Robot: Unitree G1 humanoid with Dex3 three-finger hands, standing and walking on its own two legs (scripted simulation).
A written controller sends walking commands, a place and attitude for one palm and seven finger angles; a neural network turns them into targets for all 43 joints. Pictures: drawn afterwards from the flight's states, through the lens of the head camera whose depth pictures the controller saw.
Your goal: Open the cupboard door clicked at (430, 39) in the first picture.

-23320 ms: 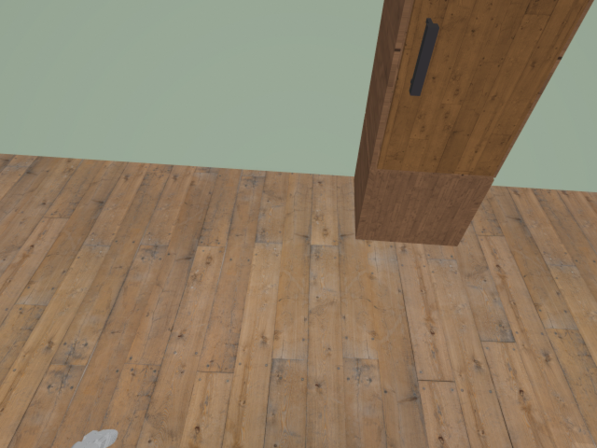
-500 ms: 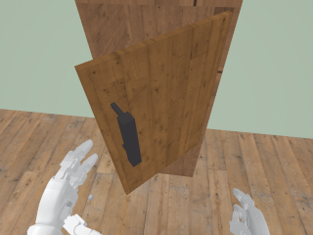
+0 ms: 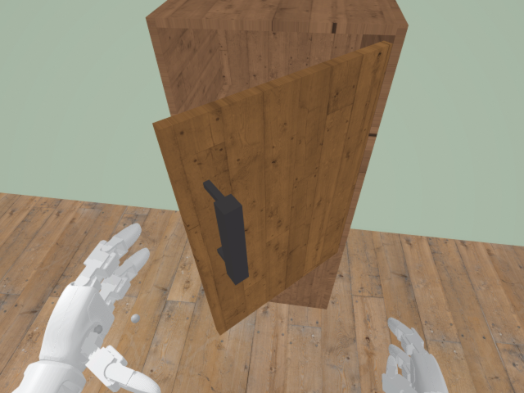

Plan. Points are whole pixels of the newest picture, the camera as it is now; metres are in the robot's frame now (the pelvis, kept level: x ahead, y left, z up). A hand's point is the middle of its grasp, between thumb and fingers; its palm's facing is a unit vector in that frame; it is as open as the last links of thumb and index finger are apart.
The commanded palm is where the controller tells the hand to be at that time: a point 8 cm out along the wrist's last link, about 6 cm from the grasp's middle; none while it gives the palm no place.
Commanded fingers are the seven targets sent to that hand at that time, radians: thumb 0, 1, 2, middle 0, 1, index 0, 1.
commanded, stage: draw the hand back to the body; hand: left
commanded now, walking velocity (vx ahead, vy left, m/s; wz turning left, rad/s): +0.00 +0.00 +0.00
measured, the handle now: (225, 234) +0.33 +0.09 +0.09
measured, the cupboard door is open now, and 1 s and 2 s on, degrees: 45 45 45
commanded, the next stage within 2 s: step back with the hand held close in 1.18 s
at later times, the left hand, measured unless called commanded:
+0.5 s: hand (68, 284) +0.20 +0.24 +0.16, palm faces +0.34 -0.87 -0.37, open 12.7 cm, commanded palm +0.15 +0.28 +0.18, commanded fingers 0.00 0.41 0.69 -0.18 -0.30 -0.18 -0.30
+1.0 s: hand (34, 262) +0.20 +0.26 +0.19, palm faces +0.45 -0.80 -0.38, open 7.7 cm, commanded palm +0.16 +0.30 +0.21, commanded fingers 0.00 0.90 0.90 -0.20 -0.30 -0.20 -0.30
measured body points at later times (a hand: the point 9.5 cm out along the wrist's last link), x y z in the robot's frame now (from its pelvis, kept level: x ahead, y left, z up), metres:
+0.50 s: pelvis +0.01 +0.01 +0.03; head +0.00 +0.00 +0.48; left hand +0.18 +0.28 +0.18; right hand +0.19 -0.20 -0.05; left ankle -0.02 +0.10 -0.70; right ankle +0.02 -0.10 -0.70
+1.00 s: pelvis +0.01 +0.00 +0.04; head -0.01 -0.02 +0.49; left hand +0.17 +0.30 +0.22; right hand +0.20 -0.22 -0.04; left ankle -0.02 +0.10 -0.70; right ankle +0.02 -0.10 -0.70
